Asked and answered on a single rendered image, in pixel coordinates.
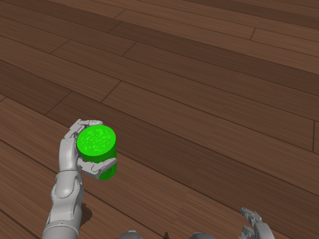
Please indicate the cup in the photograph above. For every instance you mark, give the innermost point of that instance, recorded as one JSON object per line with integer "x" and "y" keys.
{"x": 96, "y": 144}

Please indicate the right robot hand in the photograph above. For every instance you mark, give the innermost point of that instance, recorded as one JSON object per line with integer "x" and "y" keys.
{"x": 261, "y": 229}

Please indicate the left robot arm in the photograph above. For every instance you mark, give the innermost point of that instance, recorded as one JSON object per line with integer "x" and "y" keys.
{"x": 65, "y": 215}

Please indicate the left robot hand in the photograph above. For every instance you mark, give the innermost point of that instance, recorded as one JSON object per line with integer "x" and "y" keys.
{"x": 70, "y": 157}

